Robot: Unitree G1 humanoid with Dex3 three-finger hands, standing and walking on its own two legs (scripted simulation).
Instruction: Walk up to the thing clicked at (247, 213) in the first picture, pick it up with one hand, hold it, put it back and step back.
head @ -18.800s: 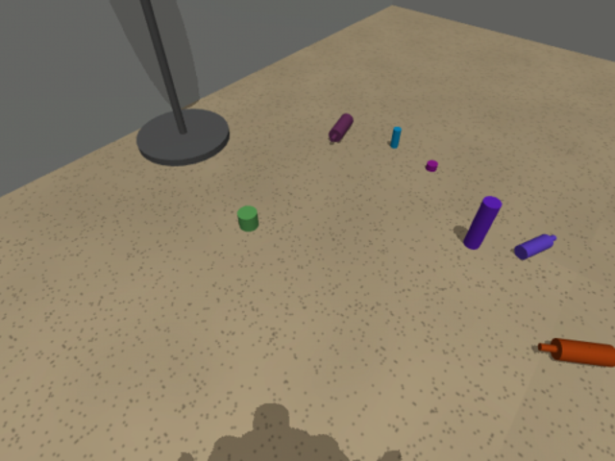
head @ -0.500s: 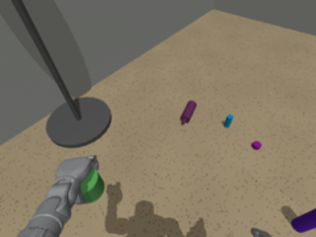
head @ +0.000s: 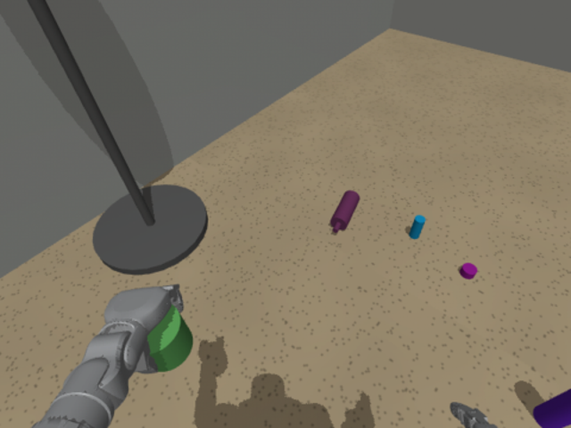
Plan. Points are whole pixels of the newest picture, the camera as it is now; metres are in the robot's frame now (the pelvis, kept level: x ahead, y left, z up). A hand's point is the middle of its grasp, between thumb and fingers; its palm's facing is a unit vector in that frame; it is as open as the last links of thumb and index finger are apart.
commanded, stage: hold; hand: left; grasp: from above
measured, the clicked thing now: (160, 336) +0.30 +0.22 -0.08
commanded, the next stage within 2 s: crouch in 0.96 s
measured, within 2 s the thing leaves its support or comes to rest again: neither
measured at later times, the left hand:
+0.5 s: hand (144, 341) +0.28 +0.23 -0.03, palm faces -0.45 -0.06 -0.89, open 11.3 cm
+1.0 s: hand (145, 338) +0.28 +0.23 -0.04, palm faces -0.44 -0.06 -0.90, open 11.4 cm
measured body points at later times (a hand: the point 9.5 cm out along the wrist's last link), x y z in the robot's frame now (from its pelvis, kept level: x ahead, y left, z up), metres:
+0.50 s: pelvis -0.01 +0.00 +0.00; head +0.00 -0.03 +0.45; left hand +0.30 +0.23 +0.02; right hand +0.14 -0.26 -0.11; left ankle +0.00 +0.12 -0.73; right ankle +0.01 -0.14 -0.73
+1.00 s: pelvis -0.01 +0.00 +0.01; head +0.01 -0.02 +0.45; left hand +0.30 +0.23 +0.01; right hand +0.13 -0.26 -0.12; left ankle +0.00 +0.12 -0.73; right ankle +0.01 -0.14 -0.73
